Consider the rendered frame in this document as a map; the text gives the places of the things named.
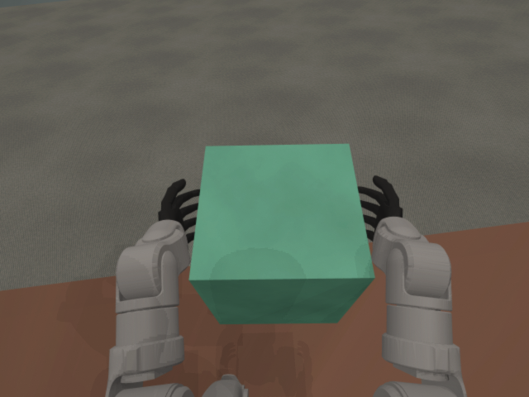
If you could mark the left robot hand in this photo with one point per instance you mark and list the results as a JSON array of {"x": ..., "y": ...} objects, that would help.
[{"x": 170, "y": 206}]

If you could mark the carton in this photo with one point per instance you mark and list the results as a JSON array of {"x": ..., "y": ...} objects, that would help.
[{"x": 280, "y": 234}]

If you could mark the right robot hand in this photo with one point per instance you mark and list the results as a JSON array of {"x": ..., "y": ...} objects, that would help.
[{"x": 389, "y": 204}]

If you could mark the left robot shin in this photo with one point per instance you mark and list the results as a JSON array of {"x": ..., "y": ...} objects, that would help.
[{"x": 229, "y": 377}]

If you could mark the robot left forearm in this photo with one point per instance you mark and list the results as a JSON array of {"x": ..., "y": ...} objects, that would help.
[{"x": 148, "y": 344}]

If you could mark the robot left thigh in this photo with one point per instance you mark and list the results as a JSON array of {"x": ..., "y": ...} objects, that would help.
[{"x": 226, "y": 388}]

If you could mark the robot right forearm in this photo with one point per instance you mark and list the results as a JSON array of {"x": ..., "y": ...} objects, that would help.
[{"x": 419, "y": 338}]

